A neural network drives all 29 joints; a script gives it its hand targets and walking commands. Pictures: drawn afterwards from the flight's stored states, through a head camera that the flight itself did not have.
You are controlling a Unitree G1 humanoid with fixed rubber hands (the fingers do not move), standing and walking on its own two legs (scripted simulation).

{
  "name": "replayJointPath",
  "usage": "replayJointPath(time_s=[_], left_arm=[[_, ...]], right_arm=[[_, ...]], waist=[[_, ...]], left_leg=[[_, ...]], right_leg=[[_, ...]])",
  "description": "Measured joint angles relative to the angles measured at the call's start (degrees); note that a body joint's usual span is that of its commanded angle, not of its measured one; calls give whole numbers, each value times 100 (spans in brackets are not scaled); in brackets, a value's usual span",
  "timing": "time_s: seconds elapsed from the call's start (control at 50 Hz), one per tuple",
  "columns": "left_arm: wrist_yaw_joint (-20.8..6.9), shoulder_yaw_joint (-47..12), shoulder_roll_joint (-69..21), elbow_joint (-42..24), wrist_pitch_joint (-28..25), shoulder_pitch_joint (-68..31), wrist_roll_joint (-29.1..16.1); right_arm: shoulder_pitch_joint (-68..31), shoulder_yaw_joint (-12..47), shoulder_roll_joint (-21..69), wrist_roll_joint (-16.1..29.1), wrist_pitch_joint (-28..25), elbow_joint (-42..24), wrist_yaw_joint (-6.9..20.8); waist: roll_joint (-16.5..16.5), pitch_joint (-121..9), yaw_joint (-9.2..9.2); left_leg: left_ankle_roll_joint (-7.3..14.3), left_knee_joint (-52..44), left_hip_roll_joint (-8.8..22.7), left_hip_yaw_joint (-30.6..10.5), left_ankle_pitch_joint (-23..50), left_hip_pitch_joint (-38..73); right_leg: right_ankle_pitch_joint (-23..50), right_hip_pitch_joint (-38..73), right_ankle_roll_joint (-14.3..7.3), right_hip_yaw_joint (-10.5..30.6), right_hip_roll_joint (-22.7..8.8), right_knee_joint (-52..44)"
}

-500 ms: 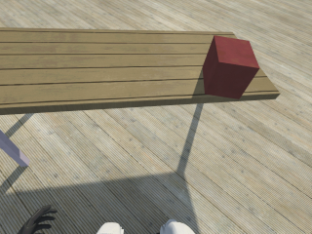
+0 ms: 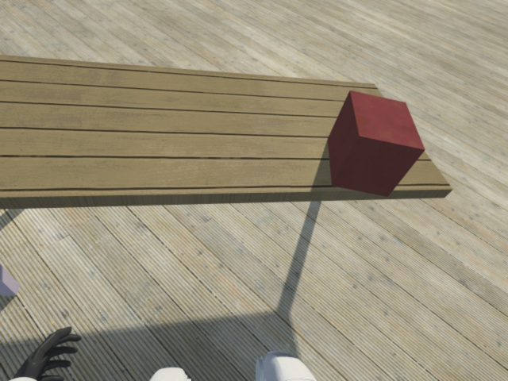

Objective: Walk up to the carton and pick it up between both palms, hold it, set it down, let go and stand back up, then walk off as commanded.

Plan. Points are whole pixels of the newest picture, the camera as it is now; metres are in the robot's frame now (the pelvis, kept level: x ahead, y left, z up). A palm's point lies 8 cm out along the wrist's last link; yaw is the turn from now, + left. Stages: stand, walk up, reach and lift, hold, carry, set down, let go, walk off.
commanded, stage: walk up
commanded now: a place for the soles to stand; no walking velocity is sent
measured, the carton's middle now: (368, 143) +0.76 -0.34 -0.05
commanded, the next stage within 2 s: none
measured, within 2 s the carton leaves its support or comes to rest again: neither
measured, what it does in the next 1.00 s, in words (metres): steps to the right: right foot, then left foot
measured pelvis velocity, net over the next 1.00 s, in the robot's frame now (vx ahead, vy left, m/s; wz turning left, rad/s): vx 0.15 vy -0.25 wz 0.03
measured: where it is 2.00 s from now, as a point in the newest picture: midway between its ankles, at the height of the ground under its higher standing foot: (317, 370)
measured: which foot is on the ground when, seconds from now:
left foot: down 0.00-0.22, up 0.24-0.60, down 0.62-0.94, up 0.96-1.00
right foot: up 0.00-0.18, down 0.20-0.60, up 0.62-0.90, down 0.92-1.00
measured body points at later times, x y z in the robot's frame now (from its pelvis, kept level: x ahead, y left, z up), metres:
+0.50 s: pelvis +0.09 -0.14 +0.02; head +0.13 -0.11 +0.46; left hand +0.18 +0.18 -0.09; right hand +0.15 -0.47 -0.07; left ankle +0.13 -0.02 -0.64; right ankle +0.12 -0.18 -0.69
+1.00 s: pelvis +0.15 -0.25 -0.01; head +0.18 -0.23 +0.44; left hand +0.28 +0.08 -0.10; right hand +0.19 -0.58 -0.10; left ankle +0.16 -0.05 -0.66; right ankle +0.20 -0.34 -0.69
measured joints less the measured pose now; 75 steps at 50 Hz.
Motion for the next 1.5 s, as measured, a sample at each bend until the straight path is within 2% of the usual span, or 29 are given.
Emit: replayJointPath(time_s=[0.12,0.2,0.24,0.3,0.34,0.4,0.44,0.52,0.58,0.6,0.62,0.64,0.66,0.7,0.74,0.78,0.84,0.92,0.94,0.98,1.02,1.12,1.2,1.26,1.3,1.34,1.4,1.44,1.5], left_arm=[[-1,115,83,-3,33,0,4],[-3,174,101,-8,24,4,4],[-4,153,98,-5,-87,2,4],[0,-21,56,-2,-137,116,-31],[44,-83,-24,-3,-137,239,-60],[108,-116,-141,-2,-137,394,-61],[116,-126,-150,-3,-137,476,-61],[117,-123,-151,-3,-137,486,-54],[117,-125,-153,-2,-137,486,7],[116,-137,-154,-3,-137,481,19],[117,-156,-155,0,-136,446,20],[118,-155,-156,4,-122,394,21],[118,-153,-155,6,-87,365,21],[117,-152,-149,1,-39,261,21],[117,-139,-136,-3,-37,101,20],[101,-91,-122,-4,-37,-19,20],[34,6,-108,-4,-28,-62,20],[-19,129,-84,-6,-15,-34,20],[-19,156,-73,-3,-19,-23,20],[-22,91,-82,-3,-27,-2,19],[-20,-7,-126,-2,-26,108,6],[37,-114,-234,-4,-78,372,-2],[71,-119,-235,-3,-87,491,-2],[73,-124,-236,-3,-87,499,-2],[73,-133,-237,-3,-87,500,-2],[73,-144,-238,-3,-87,504,-1],[76,-142,-238,4,-38,415,1],[76,-147,-236,-1,8,318,10],[77,-127,-215,-3,11,138,21]], right_arm=[[0,0,0,-1,0,-1,-7],[1,0,-4,-12,1,-2,-25],[-7,2,-4,-7,26,7,-39],[-46,11,-6,68,140,3,-43],[-93,11,-9,98,149,-1,-43],[-92,11,-10,111,203,0,-43],[-92,11,-11,125,248,-1,-43],[-92,12,-12,145,262,-2,-43],[-88,11,-14,154,262,9,-43],[-68,9,-26,148,252,17,-47],[-36,-13,-45,118,228,21,-65],[-37,-26,-43,84,225,26,-81],[-37,-27,-44,82,225,28,-89],[-36,-28,-44,86,226,36,-154],[-35,-25,-43,85,213,40,-195],[-34,-24,-42,66,164,38,-196],[-34,-24,-41,8,108,37,-196],[-33,-25,-40,-85,88,39,-196],[-39,-25,-39,-96,106,44,-196],[-43,-26,-39,-70,225,63,-196],[-86,-26,-42,-3,265,56,-196],[-105,-25,-45,35,256,53,-188],[-105,-25,-46,53,256,53,-178],[-104,-25,-47,66,256,52,-175],[-102,-25,-49,71,249,50,-175],[-74,-32,-68,50,175,47,-175],[-67,-46,-71,-41,102,60,-175],[-63,-46,-70,-33,102,67,-188],[-62,-45,-69,-33,102,71,-196]], waist=[[-10,-13,2],[8,-80,5],[99,-2,8],[160,22,9],[199,56,5],[310,112,1],[316,114,0],[332,97,-2],[334,90,-6],[345,89,-9],[362,106,-9],[331,160,-11],[281,166,-13],[200,163,-11],[193,159,-7],[188,153,-3],[183,93,0],[186,10,3],[207,7,1],[280,39,9],[335,31,5],[443,27,-1],[489,27,-3],[494,21,-5],[496,14,-7],[521,7,-11],[350,96,-13],[265,95,-11],[256,92,-8]], left_leg=[[-110,-1,131,-148,-218,176],[-211,46,316,-221,-373,139],[-185,483,396,-467,-466,-16],[-184,1676,-6,-986,-620,-591],[-185,1872,-159,-925,-406,-825],[-185,1847,-187,-597,-182,-974],[-185,1714,-186,-318,-91,-975],[-177,1029,-183,-10,-8,-944],[-86,55,-156,72,86,-632],[-13,-449,-151,78,231,-381],[57,-770,-146,60,595,-221],[76,-644,-151,97,712,-215],[77,-519,-151,159,640,-197],[78,-476,-136,257,491,-87],[78,-478,-72,254,430,-17],[68,-479,10,223,402,19],[-7,-480,148,182,348,3],[-98,-405,381,136,245,-67],[-98,-225,443,53,68,-139],[-95,576,278,-426,-571,-445],[-96,1344,-28,-774,-553,-795],[-98,1598,-163,-450,-6,-1148],[-97,1554,-162,-250,21,-1161],[-97,1102,-161,-108,-29,-1083],[-97,620,-160,-7,-1,-919],[-49,-301,-156,41,187,-483],[113,-70,-226,184,316,-414],[125,-45,-211,258,236,-320],[125,-46,-113,220,182,-255]], right_leg=[[-56,-12,-22,6,-53,-216],[-200,93,-111,13,-105,-1314],[300,123,-174,-166,-29,-1359],[25,188,-370,-383,18,-1265],[64,389,-384,-470,50,-1554],[267,815,-372,-632,177,-2160],[368,1040,-513,-689,253,-2477],[434,1209,-682,-820,366,-2787],[344,1208,-720,-864,442,-2735],[258,1192,-664,-868,459,-2608],[91,1114,-448,-854,461,-2293],[-135,987,-176,-741,453,-1771],[-316,812,-13,-571,453,-1178],[-371,452,113,-244,418,-99],[-364,200,73,-30,319,468],[-302,94,22,135,179,484],[-316,94,-40,212,-76,-118],[-436,343,-159,213,-228,-1610],[-56,352,-130,150,-187,-1738],[110,308,-139,-58,-109,-1490],[62,383,-205,-216,-73,-1538],[186,809,-340,-501,-13,-2122],[176,1060,-416,-674,48,-2361],[121,1106,-448,-771,64,-2395],[45,1106,-439,-806,69,-2339],[-124,1055,-415,-814,81,-2058],[-517,660,-221,-438,69,-817],[-583,347,-126,-228,69,-123],[-425,-6,-64,-36,56,385]])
